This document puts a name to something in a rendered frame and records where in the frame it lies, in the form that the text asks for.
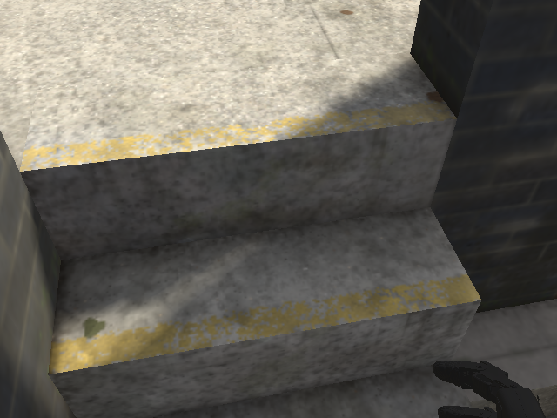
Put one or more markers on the stairs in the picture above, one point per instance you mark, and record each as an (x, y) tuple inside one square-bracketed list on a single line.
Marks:
[(298, 278)]

